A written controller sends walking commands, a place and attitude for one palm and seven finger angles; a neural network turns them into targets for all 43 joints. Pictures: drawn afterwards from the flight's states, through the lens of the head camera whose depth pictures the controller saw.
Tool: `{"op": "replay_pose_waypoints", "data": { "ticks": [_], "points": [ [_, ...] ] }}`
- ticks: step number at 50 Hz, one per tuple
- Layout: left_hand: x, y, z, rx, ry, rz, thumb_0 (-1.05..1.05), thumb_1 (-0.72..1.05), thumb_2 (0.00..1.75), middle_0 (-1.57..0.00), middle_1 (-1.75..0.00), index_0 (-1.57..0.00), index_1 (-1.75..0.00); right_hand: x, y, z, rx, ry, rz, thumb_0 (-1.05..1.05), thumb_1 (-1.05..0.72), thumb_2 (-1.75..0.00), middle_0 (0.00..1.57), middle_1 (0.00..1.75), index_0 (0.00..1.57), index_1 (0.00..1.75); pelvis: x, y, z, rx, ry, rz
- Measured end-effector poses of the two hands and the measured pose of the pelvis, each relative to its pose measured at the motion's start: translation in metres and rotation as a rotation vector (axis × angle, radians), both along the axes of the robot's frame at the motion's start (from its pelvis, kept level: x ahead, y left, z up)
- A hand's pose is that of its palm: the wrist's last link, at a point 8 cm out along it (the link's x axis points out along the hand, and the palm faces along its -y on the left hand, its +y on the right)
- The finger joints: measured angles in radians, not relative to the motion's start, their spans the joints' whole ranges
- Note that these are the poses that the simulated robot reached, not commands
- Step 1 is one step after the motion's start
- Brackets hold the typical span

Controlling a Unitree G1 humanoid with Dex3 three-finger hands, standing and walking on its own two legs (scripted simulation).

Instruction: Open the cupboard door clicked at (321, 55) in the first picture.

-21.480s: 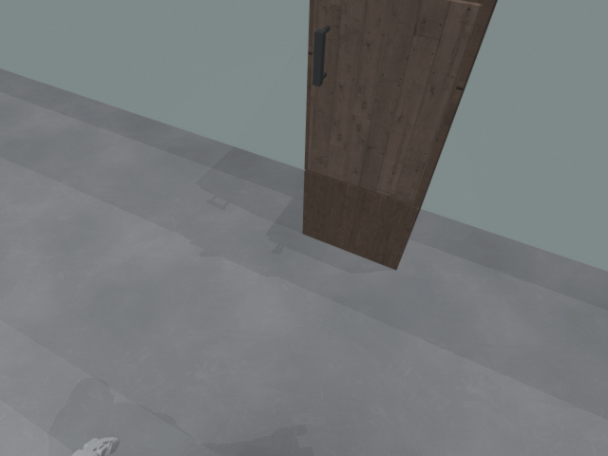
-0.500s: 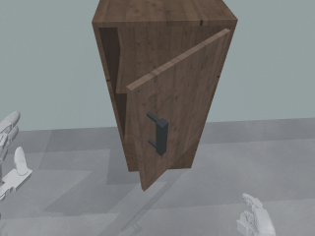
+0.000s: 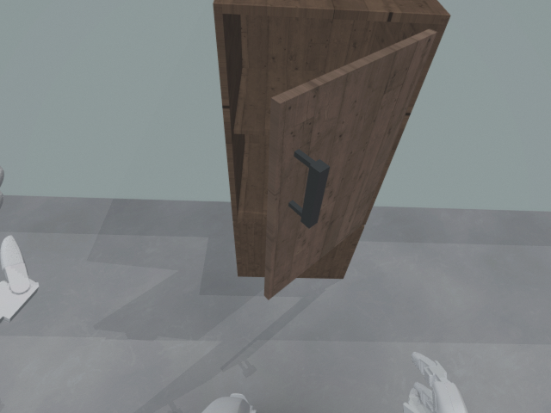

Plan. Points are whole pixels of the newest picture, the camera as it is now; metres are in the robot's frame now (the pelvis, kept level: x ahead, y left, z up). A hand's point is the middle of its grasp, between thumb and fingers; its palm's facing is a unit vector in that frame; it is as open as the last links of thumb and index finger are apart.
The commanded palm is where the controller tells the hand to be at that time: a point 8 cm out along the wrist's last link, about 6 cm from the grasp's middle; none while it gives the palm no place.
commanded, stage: step back with the hand held close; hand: left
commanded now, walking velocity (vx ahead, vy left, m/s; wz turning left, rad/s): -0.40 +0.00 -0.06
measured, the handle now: (305, 189) +0.46 -0.01 +0.06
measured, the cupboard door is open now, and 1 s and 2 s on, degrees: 41 41 41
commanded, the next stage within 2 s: stop stepping back and stand still in 0.34 s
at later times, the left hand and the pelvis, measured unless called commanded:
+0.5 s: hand out of the picture +0.11 +0.25 +0.19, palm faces +0.30 -0.84 -0.46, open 7.4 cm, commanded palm +0.05 +0.29 +0.19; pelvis -0.12 +0.01 +0.00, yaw -5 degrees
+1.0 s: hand out of the picture +0.02 +0.24 +0.19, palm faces +0.30 -0.81 -0.50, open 7.4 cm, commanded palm -0.02 +0.29 +0.19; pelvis -0.19 +0.01 +0.01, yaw -6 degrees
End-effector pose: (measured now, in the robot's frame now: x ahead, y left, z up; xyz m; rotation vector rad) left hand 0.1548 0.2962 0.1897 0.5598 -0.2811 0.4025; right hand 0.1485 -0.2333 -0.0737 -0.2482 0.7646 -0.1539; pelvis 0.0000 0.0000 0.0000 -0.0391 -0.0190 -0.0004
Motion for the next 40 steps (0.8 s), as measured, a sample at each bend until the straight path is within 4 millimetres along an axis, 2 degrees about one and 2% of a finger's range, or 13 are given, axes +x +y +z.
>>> {"op": "replay_pose_waypoints", "data": {
  "ticks": [6, 11, 15, 20, 25, 27, 31, 35, 38, 40],
  "points": [
    [-0.010, 0.013, -0.006, -0.038, -0.049, -0.036, 0.02, 0.88, 0.90, -0.21, -0.30, -0.22, -0.30, -0.016, 0.005, 0.006, -0.058, 0.013, -0.009, 0.01, -0.91, -0.90, 0.20, 0.30, 0.20, 0.30, -0.019, 0.015, -0.003, -0.006, 0.009, 0.013],
    [-0.023, 0.027, 0.007, 0.003, -0.053, -0.052, 0.02, 0.88, 0.90, -0.21, -0.30, -0.22, -0.30, -0.031, 0.019, 0.020, -0.046, -0.033, -0.014, 0.01, -0.91, -0.90, 0.20, 0.30, 0.20, 0.30, -0.040, 0.020, 0.006, -0.026, 0.021, -0.007],
    [-0.037, 0.024, 0.015, -0.028, -0.067, -0.079, 0.02, 0.89, 0.90, -0.21, -0.30, -0.21, -0.30, -0.047, 0.029, 0.030, -0.026, -0.051, -0.003, 0.01, -0.91, -0.90, 0.20, 0.30, 0.20, 0.30, -0.055, 0.022, 0.014, -0.043, 0.051, -0.043],
    [-0.051, 0.011, 0.015, -0.065, -0.053, -0.129, 0.02, 0.89, 0.90, -0.20, -0.30, -0.21, -0.30, -0.070, 0.032, 0.032, -0.011, -0.057, 0.007, 0.01, -0.90, -0.90, 0.20, 0.30, 0.20, 0.30, -0.082, 0.018, 0.018, -0.045, 0.088, -0.056],
    [-0.077, -0.007, 0.013, 0.016, -0.029, -0.190, 0.02, 0.89, 0.90, -0.20, -0.30, -0.21, -0.30, -0.100, 0.020, 0.019, 0.014, -0.074, 0.008, 0.01, -0.90, -0.90, 0.20, 0.30, 0.20, 0.30, -0.120, 0.006, 0.004, 0.015, 0.104, -0.089],
    [-0.090, -0.015, 0.014, 0.037, -0.013, -0.212, 0.02, 0.89, 0.90, -0.21, -0.30, -0.21, -0.30, -0.117, 0.012, 0.011, 0.013, -0.051, 0.000, 0.01, -0.90, -0.90, 0.20, 0.30, 0.20, 0.30, -0.134, 0.005, 0.002, -0.003, 0.079, -0.090],
    [-0.115, -0.013, 0.016, 0.047, 0.012, -0.190, 0.02, 0.88, 0.90, -0.21, -0.30, -0.22, -0.30, -0.161, -0.003, 0.006, 0.006, 0.015, -0.075, 0.01, -0.90, -0.90, 0.20, 0.30, 0.20, 0.30, -0.136, 0.004, 0.005, 0.019, 0.041, -0.115],
    [-0.118, 0.003, 0.007, -0.012, -0.037, -0.111, 0.02, 0.88, 0.90, -0.21, -0.30, -0.22, -0.30, -0.193, -0.018, -0.001, -0.037, 0.032, -0.138, 0.01, -0.90, -0.90, 0.20, 0.30, 0.20, 0.30, -0.135, 0.009, 0.001, 0.018, 0.017, -0.099],
    [-0.113, 0.010, -0.001, -0.082, -0.052, -0.076, 0.02, 0.88, 0.90, -0.21, -0.30, -0.22, -0.30, -0.209, -0.023, -0.001, -0.050, 0.036, -0.170, 0.02, -0.91, -0.90, 0.20, 0.30, 0.20, 0.30, -0.145, 0.014, 0.001, 0.036, -0.009, -0.099],
    [-0.113, 0.006, -0.003, -0.095, -0.039, -0.092, 0.02, 0.89, 0.90, -0.21, -0.30, -0.21, -0.30, -0.216, -0.021, 0.003, -0.046, 0.004, -0.182, 0.02, -0.91, -0.90, 0.20, 0.30, 0.20, 0.30, -0.155, 0.015, 0.003, 0.042, -0.014, -0.106]
  ]
}}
